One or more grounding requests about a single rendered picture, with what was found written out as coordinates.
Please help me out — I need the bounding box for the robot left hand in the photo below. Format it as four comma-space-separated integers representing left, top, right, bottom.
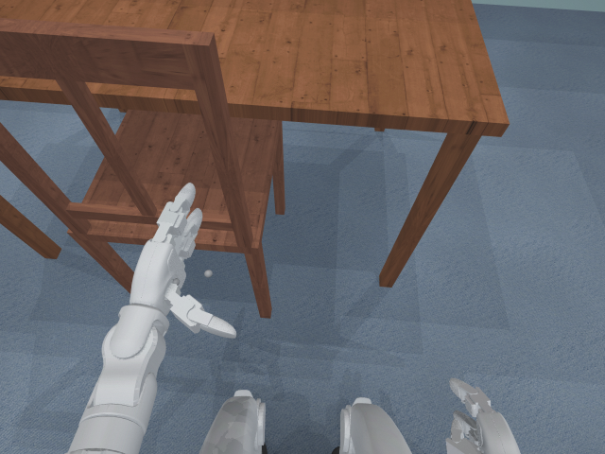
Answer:
130, 183, 236, 339

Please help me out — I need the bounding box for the robot right hand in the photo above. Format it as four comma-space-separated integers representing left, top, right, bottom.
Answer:
445, 378, 521, 454

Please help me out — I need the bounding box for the robot left thigh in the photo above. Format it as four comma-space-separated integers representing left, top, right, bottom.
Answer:
199, 396, 266, 454

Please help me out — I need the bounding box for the table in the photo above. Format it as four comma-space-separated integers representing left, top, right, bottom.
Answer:
0, 0, 510, 288

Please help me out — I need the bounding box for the robot right thigh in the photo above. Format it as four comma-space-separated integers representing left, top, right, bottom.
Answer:
340, 403, 412, 454

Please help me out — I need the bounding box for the left robot forearm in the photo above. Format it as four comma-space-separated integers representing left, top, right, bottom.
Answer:
65, 304, 169, 454

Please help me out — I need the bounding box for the robot thigh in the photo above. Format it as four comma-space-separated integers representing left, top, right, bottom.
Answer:
340, 403, 412, 454
199, 396, 266, 454

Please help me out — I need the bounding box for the chair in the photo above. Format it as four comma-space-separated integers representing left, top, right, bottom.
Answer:
0, 18, 285, 319

